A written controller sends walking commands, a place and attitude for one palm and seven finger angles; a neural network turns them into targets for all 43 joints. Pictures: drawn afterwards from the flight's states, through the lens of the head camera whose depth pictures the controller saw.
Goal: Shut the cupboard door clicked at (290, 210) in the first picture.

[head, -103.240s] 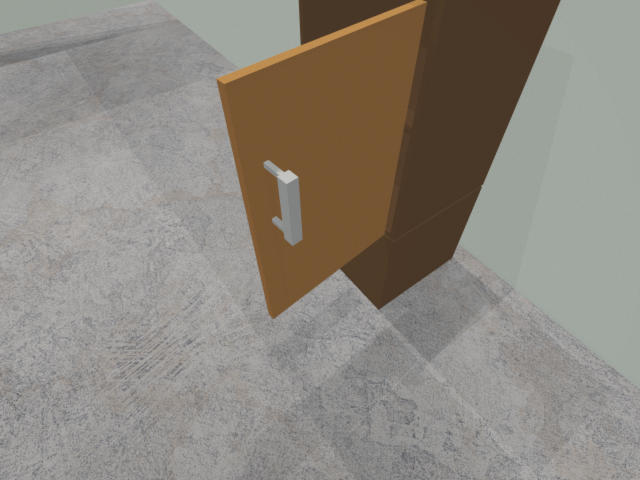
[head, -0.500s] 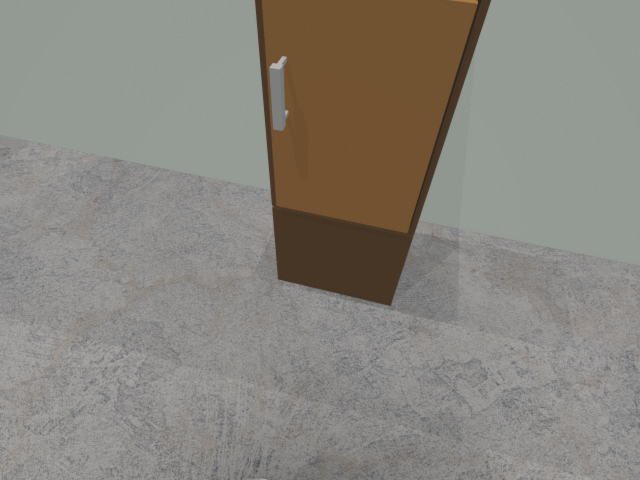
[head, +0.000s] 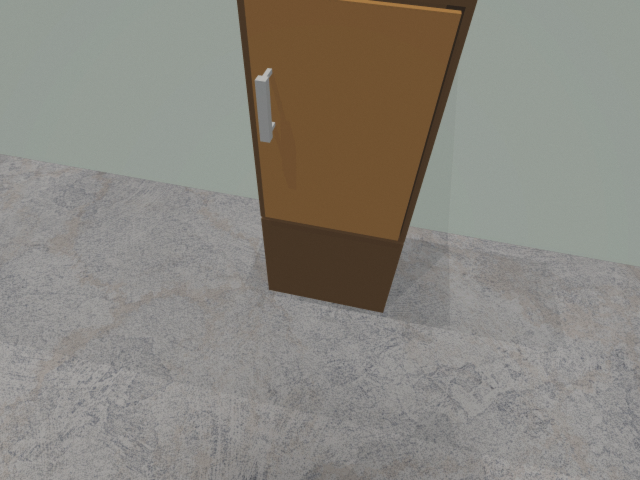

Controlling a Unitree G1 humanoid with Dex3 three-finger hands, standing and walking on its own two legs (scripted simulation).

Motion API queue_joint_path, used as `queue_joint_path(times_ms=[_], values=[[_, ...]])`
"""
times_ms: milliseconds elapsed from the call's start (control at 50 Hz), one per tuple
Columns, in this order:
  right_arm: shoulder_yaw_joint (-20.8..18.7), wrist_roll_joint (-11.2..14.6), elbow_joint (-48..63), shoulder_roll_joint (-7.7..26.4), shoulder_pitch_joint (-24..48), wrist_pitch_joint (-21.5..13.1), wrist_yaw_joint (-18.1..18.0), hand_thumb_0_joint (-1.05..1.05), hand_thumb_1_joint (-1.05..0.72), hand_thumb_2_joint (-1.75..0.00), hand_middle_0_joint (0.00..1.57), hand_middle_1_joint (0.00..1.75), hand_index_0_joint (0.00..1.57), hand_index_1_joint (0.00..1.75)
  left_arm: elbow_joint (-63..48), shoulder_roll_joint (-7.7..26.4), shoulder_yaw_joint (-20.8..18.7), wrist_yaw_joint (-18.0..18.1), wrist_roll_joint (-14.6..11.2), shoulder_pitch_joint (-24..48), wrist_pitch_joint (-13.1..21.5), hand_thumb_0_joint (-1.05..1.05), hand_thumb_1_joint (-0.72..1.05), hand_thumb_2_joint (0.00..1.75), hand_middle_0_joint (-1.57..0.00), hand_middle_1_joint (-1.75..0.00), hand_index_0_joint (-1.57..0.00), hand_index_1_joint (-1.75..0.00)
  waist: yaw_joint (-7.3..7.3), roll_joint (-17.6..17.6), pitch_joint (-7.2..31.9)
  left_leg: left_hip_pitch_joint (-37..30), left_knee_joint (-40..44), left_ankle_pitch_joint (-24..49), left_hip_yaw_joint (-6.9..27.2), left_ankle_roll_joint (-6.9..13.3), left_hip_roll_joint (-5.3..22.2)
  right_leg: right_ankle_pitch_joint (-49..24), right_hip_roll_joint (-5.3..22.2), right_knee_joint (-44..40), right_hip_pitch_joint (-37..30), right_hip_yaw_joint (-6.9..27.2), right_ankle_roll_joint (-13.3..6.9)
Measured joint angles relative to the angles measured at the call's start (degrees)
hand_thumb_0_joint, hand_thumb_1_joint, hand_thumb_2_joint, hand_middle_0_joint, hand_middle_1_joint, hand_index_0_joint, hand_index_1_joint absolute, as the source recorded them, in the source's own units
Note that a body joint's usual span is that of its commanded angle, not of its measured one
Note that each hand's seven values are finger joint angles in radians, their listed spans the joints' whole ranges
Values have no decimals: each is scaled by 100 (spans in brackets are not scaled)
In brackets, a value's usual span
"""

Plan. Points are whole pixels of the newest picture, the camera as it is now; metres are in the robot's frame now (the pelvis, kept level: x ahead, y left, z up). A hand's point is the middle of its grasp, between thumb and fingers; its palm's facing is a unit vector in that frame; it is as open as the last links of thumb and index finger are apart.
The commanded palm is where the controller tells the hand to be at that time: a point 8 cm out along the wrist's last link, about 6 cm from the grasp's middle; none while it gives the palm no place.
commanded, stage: let the arm hang, fingers relaxed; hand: left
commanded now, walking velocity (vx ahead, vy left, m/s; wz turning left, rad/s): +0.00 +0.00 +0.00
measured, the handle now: (267, 105) +0.83 +0.16 +0.04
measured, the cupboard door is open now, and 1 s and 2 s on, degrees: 0 0 0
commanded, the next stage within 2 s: look to check the result in 0.02 s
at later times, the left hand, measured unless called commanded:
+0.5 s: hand out of the picture +0.00 +0.15 -0.18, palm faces +0.03 -0.98 -0.17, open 7.4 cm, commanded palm none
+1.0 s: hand out of the picture +0.01 +0.15 -0.17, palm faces +0.03 -0.98 -0.19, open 7.4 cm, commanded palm none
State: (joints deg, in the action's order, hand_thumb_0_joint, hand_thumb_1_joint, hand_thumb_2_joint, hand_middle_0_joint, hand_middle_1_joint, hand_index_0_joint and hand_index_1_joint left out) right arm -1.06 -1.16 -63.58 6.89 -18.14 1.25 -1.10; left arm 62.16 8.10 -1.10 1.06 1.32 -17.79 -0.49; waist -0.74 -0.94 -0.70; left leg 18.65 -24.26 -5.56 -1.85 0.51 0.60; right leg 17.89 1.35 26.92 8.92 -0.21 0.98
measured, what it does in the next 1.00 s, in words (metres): stands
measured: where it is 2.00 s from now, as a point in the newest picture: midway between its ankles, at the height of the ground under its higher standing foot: outside the picture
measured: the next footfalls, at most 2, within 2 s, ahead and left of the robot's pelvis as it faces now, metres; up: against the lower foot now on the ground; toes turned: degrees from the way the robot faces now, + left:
none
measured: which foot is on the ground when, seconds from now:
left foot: down 0.00-1.00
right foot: down 0.00-1.00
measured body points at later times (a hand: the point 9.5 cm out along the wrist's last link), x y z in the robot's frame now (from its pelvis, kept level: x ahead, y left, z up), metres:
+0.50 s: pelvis +0.02 -0.02 +0.00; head +0.03 -0.01 +0.45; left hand +0.00 +0.20 -0.16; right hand +0.05 -0.25 -0.15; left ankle +0.08 +0.11 -0.74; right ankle -0.04 -0.13 -0.74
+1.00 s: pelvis +0.03 -0.02 +0.00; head +0.04 -0.02 +0.45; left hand +0.01 +0.20 -0.16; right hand +0.03 -0.25 -0.16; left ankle +0.08 +0.11 -0.74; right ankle -0.04 -0.13 -0.74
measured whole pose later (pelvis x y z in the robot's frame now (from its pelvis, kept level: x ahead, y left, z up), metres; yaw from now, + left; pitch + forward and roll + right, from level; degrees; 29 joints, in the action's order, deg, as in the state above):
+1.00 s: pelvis +0.03 -0.02 +0.00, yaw +0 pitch -2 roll +0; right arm -0.1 -0.7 -65.3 8.5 -14.4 0.9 -1.8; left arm 65.0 8.8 -0.6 1.6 0.7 -18.1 -0.2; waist -0.2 -0.5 -3.0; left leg 13.1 -24.0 -8.7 -1.2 -1.5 2.4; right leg 18.5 -0.5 21.9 1.2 -0.6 -0.8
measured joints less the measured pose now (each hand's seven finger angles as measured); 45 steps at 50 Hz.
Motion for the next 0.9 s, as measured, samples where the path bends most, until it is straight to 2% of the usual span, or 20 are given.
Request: queue_joint_path(times_ms=[200, 400, 900], values=[[11, 37, -53, 111, 234, -33, -39, 1, -91, -90, 20, 30, 20, 29, 232, 111, -3, 51, -40, -146, 7, 0, 91, 90, -20, -30, -20, -30, 30, 100, -155, -233, -59, -167, 28, -71, 67, 50, -69, -170, -339, -19, -51], [25, 46, -44, 247, 507, -36, -40, 1, -92, -90, 20, 30, 20, 29, 307, 63, 58, 46, -45, -111, 20, 0, 91, 90, -20, -30, -20, -30, 81, 75, -157, -374, -37, -238, 41, -130, 115, 69, -119, -286, -519, -25, -104], [89, 41, -154, 182, 409, -34, -69, 1, -92, -90, 20, 30, 20, 29, 281, 58, 55, 52, -58, 8, 32, 0, 91, 90, -20, -30, -20, -30, 59, 46, -208, -547, 19, -310, 65, -205, 177, 59, -186, -496, -761, -40, -173]])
